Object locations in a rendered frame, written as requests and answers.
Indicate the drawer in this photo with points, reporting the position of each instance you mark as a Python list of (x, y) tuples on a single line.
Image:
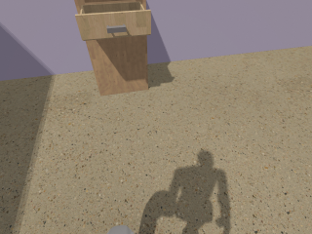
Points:
[(94, 19)]

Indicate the handle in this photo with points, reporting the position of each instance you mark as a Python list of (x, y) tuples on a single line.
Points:
[(116, 28)]

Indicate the cabinet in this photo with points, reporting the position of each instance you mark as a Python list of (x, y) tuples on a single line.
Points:
[(120, 64)]

